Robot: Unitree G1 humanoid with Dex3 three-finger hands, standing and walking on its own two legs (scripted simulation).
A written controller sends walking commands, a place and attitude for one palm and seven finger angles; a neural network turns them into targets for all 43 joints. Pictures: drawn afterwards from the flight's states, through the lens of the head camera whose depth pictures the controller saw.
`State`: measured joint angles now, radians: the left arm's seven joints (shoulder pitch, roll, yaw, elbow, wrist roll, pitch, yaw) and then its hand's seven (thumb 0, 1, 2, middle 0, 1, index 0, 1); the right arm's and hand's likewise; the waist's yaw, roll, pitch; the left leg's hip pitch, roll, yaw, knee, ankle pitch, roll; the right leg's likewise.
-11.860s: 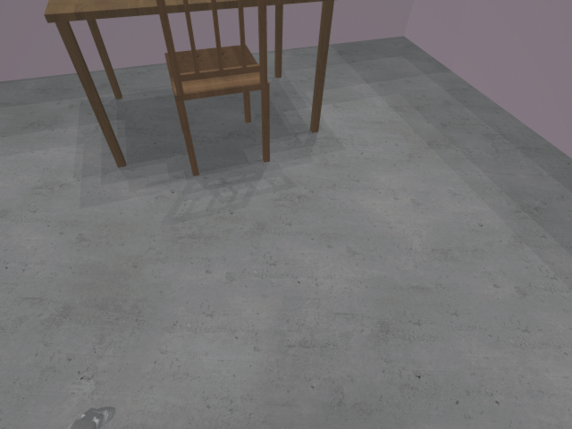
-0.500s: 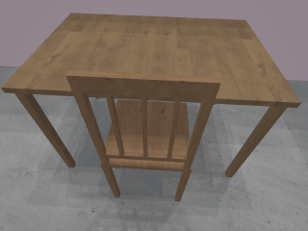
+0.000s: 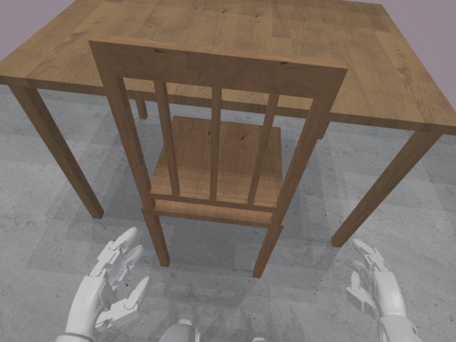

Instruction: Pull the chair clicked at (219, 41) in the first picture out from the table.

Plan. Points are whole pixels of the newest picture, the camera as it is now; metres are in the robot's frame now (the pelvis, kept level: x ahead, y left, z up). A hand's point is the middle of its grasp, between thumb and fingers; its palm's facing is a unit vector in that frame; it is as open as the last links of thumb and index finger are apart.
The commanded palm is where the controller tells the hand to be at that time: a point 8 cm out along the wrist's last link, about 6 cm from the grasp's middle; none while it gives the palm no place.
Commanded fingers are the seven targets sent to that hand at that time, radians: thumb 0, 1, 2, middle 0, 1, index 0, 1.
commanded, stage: raise the hand toward the chair's back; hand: left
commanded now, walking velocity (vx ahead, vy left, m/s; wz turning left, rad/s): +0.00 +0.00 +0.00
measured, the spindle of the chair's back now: (214, 153) +0.50 +0.06 +0.02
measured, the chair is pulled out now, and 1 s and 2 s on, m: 0.00 0.00 0.00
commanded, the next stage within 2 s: aim the fingers beside a spindle in 1.68 s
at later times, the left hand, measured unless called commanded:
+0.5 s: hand (97, 281) +0.21 +0.21 +0.03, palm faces +0.07 -1.00 -0.05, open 13.6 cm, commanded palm +0.18 +0.26 +0.03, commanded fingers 0.00 -0.20 0.43 -0.09 -0.13 -0.09 -0.13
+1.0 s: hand (85, 274) +0.22 +0.24 +0.03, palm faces -0.04 -1.00 -0.05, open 16.8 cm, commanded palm +0.20 +0.30 +0.04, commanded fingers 0.00 -0.50 0.30 -0.06 -0.08 -0.06 -0.08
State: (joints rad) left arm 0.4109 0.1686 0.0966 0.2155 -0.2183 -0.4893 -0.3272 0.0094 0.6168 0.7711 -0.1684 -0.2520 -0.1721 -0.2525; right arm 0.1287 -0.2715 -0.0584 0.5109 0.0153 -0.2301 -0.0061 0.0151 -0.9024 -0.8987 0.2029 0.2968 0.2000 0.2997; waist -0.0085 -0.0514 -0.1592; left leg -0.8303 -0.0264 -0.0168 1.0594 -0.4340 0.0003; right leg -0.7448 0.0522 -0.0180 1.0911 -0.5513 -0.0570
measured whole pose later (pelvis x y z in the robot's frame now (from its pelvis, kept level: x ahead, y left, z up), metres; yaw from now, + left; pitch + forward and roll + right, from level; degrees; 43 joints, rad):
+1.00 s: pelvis -0.01 +0.04 -0.01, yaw +1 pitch +13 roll -4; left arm 0.32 0.28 0.15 0.05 -0.25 -0.34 -0.28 -0.01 -0.47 0.31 -0.06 -0.08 -0.06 -0.08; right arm 0.20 -0.23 0.05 0.49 0.03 -0.19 -0.04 0.02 -0.90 -0.90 0.21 0.30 0.20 0.30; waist 0.00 0.04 -0.13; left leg -0.92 -0.04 -0.05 1.13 -0.44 0.06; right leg -0.78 0.04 -0.05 1.07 -0.53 0.00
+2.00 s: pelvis -0.01 +0.02 -0.01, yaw +1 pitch +14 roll -3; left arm 0.21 0.27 0.18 0.16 -0.28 -0.39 -0.32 -0.01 -0.50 0.30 -0.06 -0.08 -0.06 -0.08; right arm 0.23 -0.26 0.03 0.54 0.03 -0.22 -0.05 0.02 -0.90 -0.90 0.21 0.30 0.20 0.30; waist -0.02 0.04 -0.13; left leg -0.92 -0.02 -0.06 1.12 -0.44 0.02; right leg -0.80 0.06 -0.06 1.09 -0.54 -0.03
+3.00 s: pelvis -0.01 +0.02 -0.03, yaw -1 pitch +19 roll -3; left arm -0.12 0.20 0.08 0.38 -0.15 -0.42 -0.11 -0.01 -0.50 0.30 -0.06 -0.08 -0.06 -0.08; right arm 0.23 -0.25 0.02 0.55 0.00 -0.07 0.01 0.01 -0.90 -0.90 0.21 0.30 0.20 0.30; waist -0.04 0.04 -0.15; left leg -1.10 -0.02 -0.03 1.25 -0.49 0.03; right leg -0.98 0.06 -0.04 1.23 -0.59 -0.03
